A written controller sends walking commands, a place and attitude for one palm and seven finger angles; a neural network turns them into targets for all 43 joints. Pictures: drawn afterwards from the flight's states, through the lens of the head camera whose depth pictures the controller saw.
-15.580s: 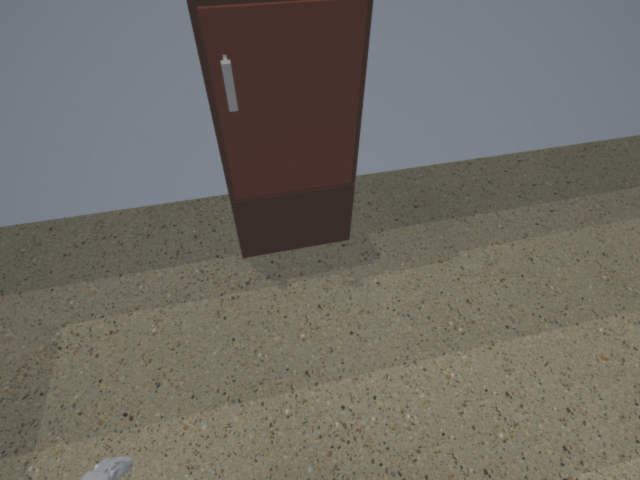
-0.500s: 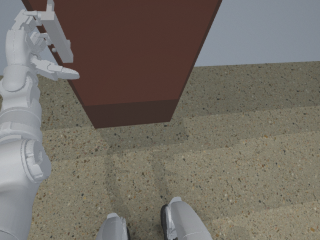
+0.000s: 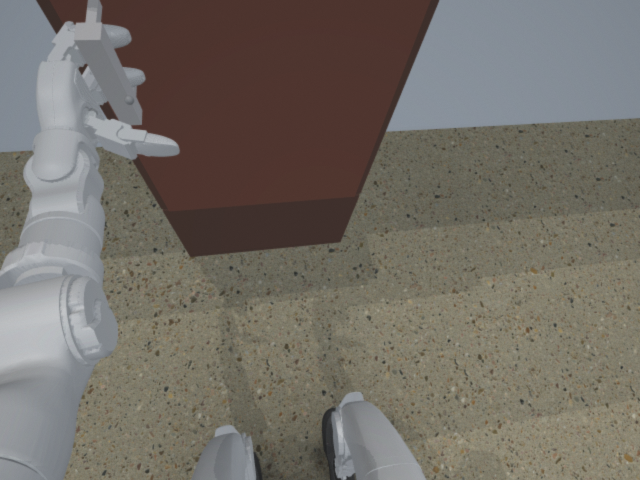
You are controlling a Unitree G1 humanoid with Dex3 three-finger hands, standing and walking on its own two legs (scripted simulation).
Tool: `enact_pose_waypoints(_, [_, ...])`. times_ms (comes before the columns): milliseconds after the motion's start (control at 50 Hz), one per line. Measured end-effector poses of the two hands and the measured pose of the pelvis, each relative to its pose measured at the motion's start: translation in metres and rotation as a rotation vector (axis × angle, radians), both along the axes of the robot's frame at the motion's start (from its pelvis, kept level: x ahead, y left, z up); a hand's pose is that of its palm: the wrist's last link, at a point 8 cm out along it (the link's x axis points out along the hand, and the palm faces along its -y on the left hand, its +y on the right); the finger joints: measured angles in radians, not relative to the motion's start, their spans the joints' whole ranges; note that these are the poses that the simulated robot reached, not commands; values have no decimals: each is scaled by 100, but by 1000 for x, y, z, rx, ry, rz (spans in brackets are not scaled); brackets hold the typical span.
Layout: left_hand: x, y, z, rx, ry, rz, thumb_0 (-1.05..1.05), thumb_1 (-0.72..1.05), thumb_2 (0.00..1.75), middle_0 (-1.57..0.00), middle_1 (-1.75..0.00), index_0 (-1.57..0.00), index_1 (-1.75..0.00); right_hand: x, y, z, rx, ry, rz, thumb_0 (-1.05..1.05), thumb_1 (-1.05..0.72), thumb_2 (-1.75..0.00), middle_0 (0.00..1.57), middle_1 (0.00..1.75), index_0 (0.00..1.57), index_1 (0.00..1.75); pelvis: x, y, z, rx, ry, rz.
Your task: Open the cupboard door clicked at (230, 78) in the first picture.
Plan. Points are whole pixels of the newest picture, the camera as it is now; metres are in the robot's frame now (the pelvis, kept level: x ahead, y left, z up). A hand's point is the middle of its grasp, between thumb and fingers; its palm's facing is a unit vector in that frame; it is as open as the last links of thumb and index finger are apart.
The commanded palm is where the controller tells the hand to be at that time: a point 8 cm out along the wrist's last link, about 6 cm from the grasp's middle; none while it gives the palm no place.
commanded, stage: slide the fingers in behind the handle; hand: left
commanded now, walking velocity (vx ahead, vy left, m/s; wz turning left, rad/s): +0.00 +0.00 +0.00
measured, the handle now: (114, 66) +0.60 +0.17 +0.07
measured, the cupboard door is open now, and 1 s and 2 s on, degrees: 0 0 31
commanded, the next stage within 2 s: close the thumb around the handle in 0.36 s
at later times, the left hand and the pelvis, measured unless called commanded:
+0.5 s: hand (130, 98) +0.55 +0.15 +0.07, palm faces +0.00 -1.00 -0.03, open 13.9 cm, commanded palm +0.52 +0.19 +0.07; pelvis +0.00 +0.00 +0.00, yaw +0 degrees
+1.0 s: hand (130, 100) +0.55 +0.15 +0.07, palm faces +0.00 -1.00 -0.03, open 6.7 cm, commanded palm +0.53 +0.19 +0.07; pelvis +0.00 +0.00 +0.00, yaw +0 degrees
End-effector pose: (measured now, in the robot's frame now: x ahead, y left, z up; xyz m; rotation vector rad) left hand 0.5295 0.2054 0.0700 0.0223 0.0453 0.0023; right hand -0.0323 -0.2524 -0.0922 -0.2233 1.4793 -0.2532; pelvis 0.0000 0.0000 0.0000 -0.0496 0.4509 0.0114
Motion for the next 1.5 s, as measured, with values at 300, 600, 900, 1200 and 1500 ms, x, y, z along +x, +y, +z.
enact_pose_waypoints(300, [0, 2, 4, 3, -12, -13, -1, -50, 30, -30, -120, -30, -120, 1, 2, -2, 1, 7, 8, 0, -91, -90, 20, 30, 20, 30, 0, 3, 0, -3, 3, 6])
enact_pose_waypoints(600, [-6, -1, 5, 23, -25, 1, -1, -42, 34, -30, -120, -31, -121, 4, 5, -4, 16, -14, 3, 0, -91, -90, 20, 30, 20, 30, 0, 3, 0, 1, -7, 1])
enact_pose_waypoints(900, [-3, -3, 6, 16, -27, -12, 0, 26, 63, -35, -128, -36, -128, -1, -1, -4, -3, 0, 15, 0, -91, -90, 20, 30, 20, 30, -4, 2, -3, 0, 0, 8])
enact_pose_waypoints(1200, [-3, -5, 2, 6, -19, 7, 1, 69, 82, -38, -134, -36, -134, -4, 1, -5, 2, 0, 6, 0, -91, -90, 20, 30, 20, 30, -3, 1, -3, 1, 3, 5])
enact_pose_waypoints(1500, [-19, -7, 1, 3, -22, 8, 1, 70, 77, -36, -135, -34, -135, 9, 1, -2, 28, -31, -5, 0, -91, -90, 20, 30, 20, 30, 4, 0, 5, 9, -18, -10])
